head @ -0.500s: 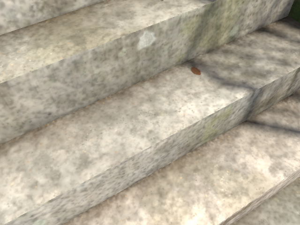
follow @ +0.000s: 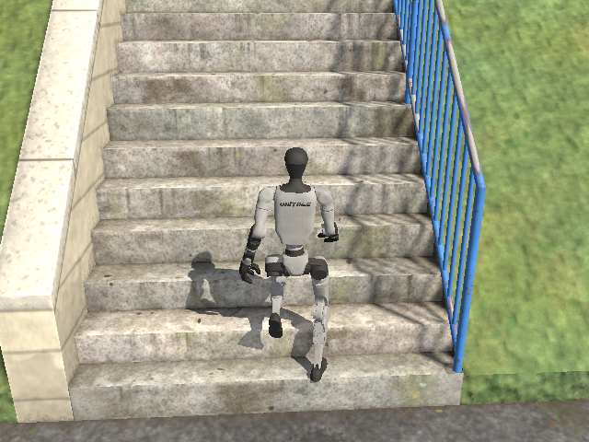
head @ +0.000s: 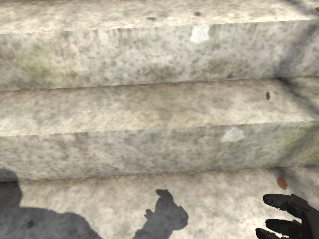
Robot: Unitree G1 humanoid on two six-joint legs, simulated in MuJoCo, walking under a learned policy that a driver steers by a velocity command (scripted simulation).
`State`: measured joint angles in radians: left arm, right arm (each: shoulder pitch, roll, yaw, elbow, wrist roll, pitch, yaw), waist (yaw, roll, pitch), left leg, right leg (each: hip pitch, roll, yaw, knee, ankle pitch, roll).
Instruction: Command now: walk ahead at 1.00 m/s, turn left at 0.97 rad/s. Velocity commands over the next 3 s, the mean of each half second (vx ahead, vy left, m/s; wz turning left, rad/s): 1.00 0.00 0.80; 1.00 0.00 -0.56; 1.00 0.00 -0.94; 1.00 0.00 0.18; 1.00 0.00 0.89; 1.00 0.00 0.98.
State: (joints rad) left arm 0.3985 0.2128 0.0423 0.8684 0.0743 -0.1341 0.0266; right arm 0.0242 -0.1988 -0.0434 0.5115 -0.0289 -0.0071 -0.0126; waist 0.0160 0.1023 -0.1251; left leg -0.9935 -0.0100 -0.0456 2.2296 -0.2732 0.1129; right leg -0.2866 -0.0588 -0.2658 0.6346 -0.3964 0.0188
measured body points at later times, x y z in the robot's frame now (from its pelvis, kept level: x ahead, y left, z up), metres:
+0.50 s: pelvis +0.26 +0.08 +0.20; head +0.26 +0.06 +0.65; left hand +0.46 +0.32 +0.21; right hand +0.36 -0.16 +0.05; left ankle +0.19 +0.13 -0.53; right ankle +0.34 -0.02 -0.16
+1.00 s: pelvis +0.58 +0.12 +0.43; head +0.64 +0.12 +0.87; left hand +0.51 +0.36 +0.29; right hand +0.93 +0.07 +0.47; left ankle +0.70 +0.24 -0.09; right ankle +0.48 +0.07 -0.32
